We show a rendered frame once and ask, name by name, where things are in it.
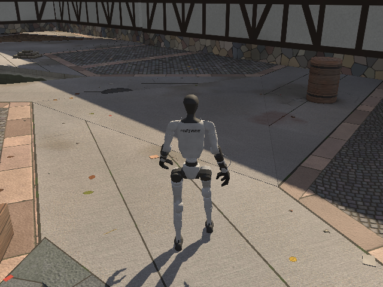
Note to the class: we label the left robot foot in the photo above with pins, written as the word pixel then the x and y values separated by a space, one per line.
pixel 178 246

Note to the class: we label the right robot hand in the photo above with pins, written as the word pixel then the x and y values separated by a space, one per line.
pixel 226 177

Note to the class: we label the right robot upper arm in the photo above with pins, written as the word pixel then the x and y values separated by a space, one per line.
pixel 209 126

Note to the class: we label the robot left forearm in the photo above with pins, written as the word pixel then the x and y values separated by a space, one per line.
pixel 163 155

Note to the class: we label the left robot upper arm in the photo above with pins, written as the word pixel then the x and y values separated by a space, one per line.
pixel 169 135

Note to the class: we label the humanoid robot torso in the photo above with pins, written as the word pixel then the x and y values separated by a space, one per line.
pixel 191 143

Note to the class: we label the robot right forearm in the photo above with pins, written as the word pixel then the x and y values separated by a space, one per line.
pixel 220 161

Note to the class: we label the left robot hand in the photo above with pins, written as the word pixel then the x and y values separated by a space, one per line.
pixel 167 161

